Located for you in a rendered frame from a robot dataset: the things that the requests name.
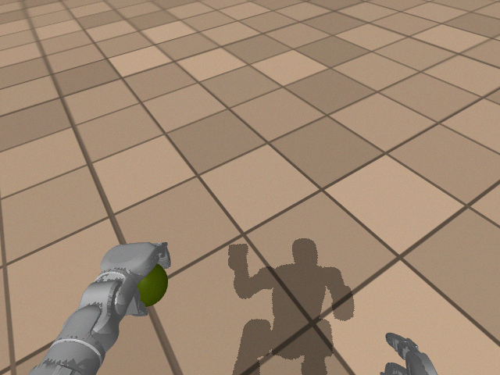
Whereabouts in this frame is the right robot hand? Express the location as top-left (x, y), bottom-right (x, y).
top-left (380, 333), bottom-right (438, 375)

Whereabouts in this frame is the left robot hand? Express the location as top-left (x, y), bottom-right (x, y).
top-left (100, 242), bottom-right (171, 316)

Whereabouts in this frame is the left robot arm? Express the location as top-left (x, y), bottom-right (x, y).
top-left (28, 269), bottom-right (137, 375)

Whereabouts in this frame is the ball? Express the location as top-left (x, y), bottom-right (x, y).
top-left (137, 263), bottom-right (168, 307)

